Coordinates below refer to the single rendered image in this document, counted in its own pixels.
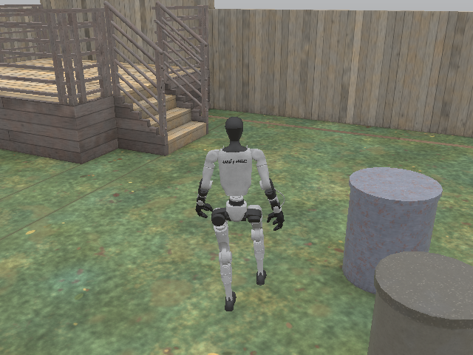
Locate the stairs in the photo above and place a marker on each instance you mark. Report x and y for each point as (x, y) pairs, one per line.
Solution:
(181, 129)

